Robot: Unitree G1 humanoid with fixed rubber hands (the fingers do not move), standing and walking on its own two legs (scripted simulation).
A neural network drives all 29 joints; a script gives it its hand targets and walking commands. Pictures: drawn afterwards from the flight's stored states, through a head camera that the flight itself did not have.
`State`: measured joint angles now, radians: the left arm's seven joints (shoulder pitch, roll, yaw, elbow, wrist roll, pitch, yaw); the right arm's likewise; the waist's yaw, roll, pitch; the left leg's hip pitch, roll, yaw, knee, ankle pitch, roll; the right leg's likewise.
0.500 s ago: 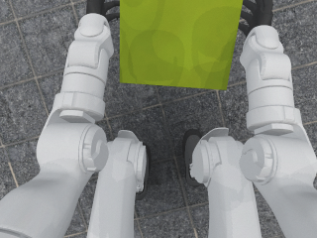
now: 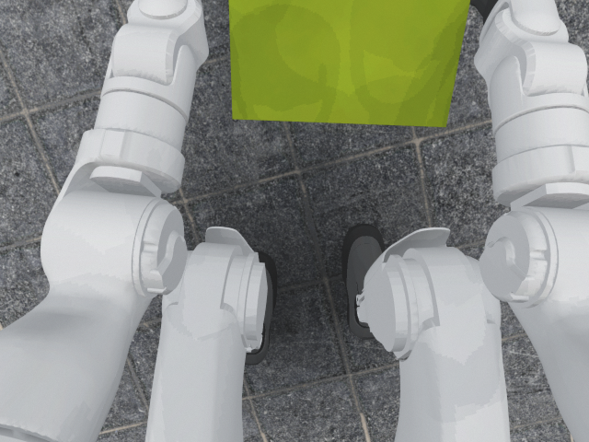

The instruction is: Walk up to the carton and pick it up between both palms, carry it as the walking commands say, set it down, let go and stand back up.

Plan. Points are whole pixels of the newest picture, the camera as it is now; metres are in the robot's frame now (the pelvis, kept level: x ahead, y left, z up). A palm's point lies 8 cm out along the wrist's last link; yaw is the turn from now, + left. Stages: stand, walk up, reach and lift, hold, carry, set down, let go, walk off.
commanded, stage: set down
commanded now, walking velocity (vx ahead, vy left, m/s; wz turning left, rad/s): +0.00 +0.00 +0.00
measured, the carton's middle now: out of the picture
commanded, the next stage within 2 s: none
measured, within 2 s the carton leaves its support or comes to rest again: rests again in 0.86 s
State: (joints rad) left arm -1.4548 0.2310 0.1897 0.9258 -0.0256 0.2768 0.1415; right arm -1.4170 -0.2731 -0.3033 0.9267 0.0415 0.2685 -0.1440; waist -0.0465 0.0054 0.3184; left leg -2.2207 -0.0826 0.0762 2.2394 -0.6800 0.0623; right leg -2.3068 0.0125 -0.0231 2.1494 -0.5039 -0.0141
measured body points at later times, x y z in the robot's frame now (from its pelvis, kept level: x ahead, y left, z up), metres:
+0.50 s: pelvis +0.00 -0.01 -0.01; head +0.37 -0.01 +0.24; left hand +0.58 +0.11 -0.17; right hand +0.56 -0.21 -0.16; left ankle +0.08 +0.09 -0.34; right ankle +0.13 -0.11 -0.34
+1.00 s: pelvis +0.01 +0.00 -0.01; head +0.39 +0.01 +0.23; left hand +0.59 +0.12 -0.18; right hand +0.57 -0.21 -0.18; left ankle +0.08 +0.09 -0.34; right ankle +0.13 -0.11 -0.34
